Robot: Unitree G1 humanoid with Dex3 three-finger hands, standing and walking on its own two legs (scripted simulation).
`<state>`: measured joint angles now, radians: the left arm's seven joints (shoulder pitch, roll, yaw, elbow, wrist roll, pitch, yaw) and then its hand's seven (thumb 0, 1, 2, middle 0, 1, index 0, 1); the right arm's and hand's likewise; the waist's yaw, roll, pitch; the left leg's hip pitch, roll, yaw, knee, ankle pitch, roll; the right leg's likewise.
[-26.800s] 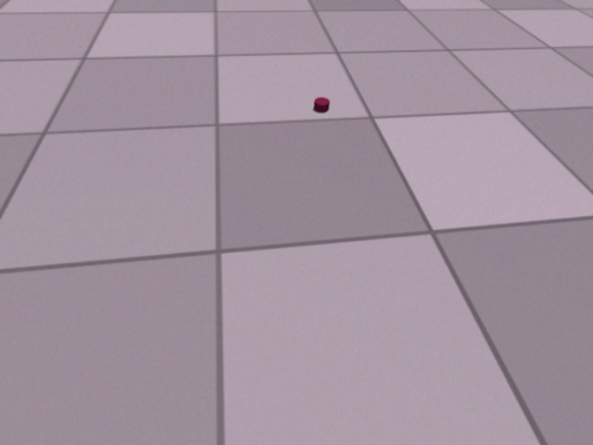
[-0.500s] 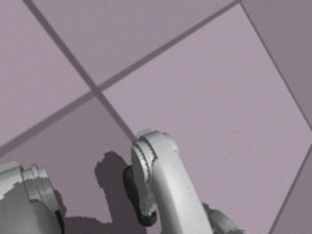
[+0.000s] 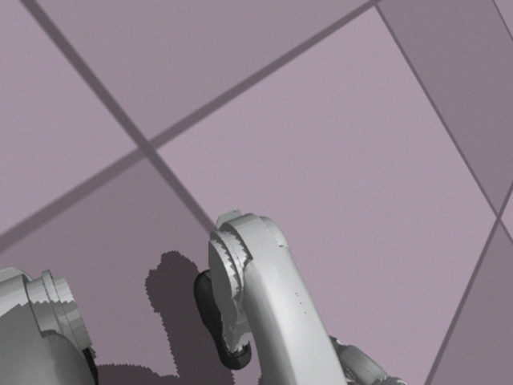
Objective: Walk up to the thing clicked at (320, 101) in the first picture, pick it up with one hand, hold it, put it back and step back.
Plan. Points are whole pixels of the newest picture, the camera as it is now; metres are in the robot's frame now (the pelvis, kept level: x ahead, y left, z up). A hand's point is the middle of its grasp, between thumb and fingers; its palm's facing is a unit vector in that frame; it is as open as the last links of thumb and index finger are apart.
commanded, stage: open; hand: left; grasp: from above
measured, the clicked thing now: out of the picture +0.43 +0.32 -0.27
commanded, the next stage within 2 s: withdraw in 0.74 s
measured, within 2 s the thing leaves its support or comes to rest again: rests again in 1.20 s
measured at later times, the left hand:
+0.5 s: hand out of the picture +0.43 +0.32 -0.24, palm faces -0.43 -0.18 -0.88, open 14.0 cm
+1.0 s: hand out of the picture +0.43 +0.32 -0.24, palm faces -0.43 -0.17 -0.89, open 14.1 cm
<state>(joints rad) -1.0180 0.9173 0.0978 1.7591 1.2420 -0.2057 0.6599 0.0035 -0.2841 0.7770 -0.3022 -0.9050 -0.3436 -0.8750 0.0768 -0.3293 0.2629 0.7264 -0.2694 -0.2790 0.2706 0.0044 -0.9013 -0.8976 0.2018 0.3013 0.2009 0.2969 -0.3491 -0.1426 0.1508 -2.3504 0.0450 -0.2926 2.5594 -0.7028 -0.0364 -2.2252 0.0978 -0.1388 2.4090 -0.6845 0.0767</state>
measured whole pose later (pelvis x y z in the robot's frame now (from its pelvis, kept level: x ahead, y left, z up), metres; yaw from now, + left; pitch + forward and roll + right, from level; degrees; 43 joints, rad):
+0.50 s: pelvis +0.00 +0.00 +0.00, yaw +0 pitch +27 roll -13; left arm -1.02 0.92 0.09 1.74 1.22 -0.18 0.64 0.00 -0.49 0.94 -0.08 -1.05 -0.10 -1.02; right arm 0.08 -0.33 0.27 0.71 -0.26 -0.28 0.28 0.00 -0.90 -0.90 0.20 0.30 0.20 0.30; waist -0.35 -0.14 0.15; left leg -2.35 0.05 -0.29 2.55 -0.71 -0.03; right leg -2.22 0.10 -0.14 2.40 -0.69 0.07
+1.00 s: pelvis +0.00 +0.00 +0.00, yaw +0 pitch +27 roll -13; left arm -1.00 0.93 0.11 1.68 1.23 -0.20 0.62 0.00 -0.50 0.94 -0.08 -1.03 -0.10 -1.00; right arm 0.08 -0.33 0.27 0.69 -0.26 -0.26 0.26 0.00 -0.90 -0.90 0.20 0.30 0.20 0.30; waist -0.35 -0.14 0.16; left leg -2.35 0.05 -0.29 2.55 -0.70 -0.04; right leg -2.22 0.10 -0.14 2.39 -0.68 0.07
